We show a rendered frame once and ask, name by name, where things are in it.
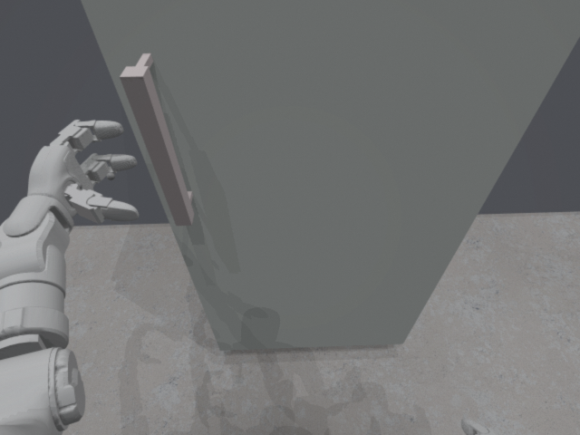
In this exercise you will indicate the fridge door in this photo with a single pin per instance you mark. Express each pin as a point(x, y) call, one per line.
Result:
point(338, 151)

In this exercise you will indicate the robot left forearm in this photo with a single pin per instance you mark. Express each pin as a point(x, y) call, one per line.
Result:
point(33, 241)

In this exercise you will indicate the left robot hand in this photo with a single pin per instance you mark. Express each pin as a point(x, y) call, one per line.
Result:
point(55, 170)

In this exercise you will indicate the left robot upper arm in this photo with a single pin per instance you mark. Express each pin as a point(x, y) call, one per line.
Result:
point(41, 393)

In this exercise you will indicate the handle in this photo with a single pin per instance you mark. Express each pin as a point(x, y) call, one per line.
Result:
point(143, 98)

